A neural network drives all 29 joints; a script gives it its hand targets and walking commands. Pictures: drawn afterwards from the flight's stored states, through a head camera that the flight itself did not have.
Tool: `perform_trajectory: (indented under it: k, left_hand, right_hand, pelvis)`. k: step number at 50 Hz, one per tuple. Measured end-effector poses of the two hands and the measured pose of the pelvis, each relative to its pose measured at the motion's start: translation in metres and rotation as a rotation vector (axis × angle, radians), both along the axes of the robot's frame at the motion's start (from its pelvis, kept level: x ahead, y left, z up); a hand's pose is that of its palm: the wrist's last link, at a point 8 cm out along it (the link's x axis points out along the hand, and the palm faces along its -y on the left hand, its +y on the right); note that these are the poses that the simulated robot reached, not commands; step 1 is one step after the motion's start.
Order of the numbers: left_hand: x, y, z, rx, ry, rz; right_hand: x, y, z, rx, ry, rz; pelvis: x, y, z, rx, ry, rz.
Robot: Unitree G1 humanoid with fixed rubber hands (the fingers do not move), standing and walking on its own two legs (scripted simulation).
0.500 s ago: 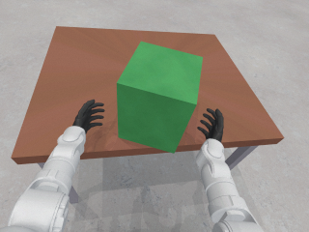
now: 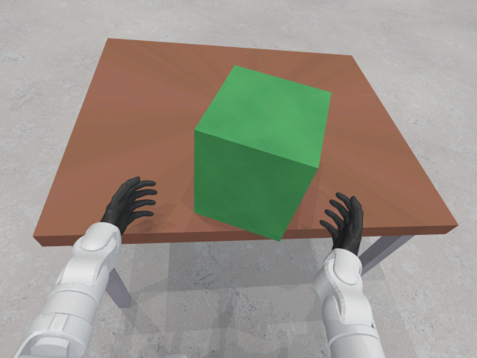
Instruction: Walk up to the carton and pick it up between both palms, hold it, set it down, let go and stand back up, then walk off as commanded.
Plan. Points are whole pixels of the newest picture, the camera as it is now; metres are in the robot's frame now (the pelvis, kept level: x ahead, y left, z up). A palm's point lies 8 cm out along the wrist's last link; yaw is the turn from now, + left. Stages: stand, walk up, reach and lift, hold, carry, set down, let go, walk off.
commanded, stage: set down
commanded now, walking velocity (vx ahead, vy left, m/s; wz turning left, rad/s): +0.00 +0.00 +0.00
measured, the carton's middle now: (258, 156) +0.48 -0.05 +0.03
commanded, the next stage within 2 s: none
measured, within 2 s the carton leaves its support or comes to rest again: neither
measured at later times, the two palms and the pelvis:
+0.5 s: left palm (83, 264) +0.25 +0.24 +0.01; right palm (359, 280) +0.22 -0.18 +0.05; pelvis +0.01 +0.00 +0.00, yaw +0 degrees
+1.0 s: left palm (76, 291) +0.21 +0.24 +0.00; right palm (363, 296) +0.20 -0.18 +0.05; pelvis +0.03 -0.01 +0.00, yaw +0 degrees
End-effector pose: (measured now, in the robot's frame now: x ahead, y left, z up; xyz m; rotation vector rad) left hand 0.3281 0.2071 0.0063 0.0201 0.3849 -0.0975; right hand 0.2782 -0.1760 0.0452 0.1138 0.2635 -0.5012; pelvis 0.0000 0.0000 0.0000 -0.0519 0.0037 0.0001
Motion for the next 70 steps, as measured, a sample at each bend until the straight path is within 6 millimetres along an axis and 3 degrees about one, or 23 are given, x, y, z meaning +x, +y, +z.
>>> perform_trajectory:
  k: [15, 28, 36, 47, 70]
  left_hand:
    - [-0.064, 0.025, -0.009, -0.012, 0.039, 0.039]
    - [-0.086, 0.028, 0.006, -0.004, 0.0, 0.027]
    - [-0.107, 0.025, 0.002, 0.001, 0.037, 0.039]
    - [-0.119, 0.03, -0.002, -0.001, 0.059, 0.073]
    - [-0.117, 0.029, -0.01, 0.017, 0.112, 0.072]
  right_hand:
    - [-0.046, -0.002, -0.008, 0.0, 0.066, -0.006]
    - [-0.068, -0.008, 0.005, 0.003, 0.083, -0.022]
    - [-0.089, -0.015, 0.005, 0.014, 0.12, -0.024]
    - [-0.082, -0.008, 0.004, 0.022, 0.147, 0.036]
    - [-0.073, -0.008, -0.018, 0.04, 0.219, 0.096]
  pelvis:
    - [0.01, -0.001, 0.001, 0.002, -0.081, 0.003]
    - [0.018, -0.003, 0.001, 0.005, -0.105, 0.005]
    - [0.023, -0.008, 0.002, 0.011, -0.12, 0.005]
    - [0.025, -0.009, 0.003, 0.012, -0.117, 0.004]
    - [0.04, -0.011, 0.003, 0.014, -0.097, 0.003]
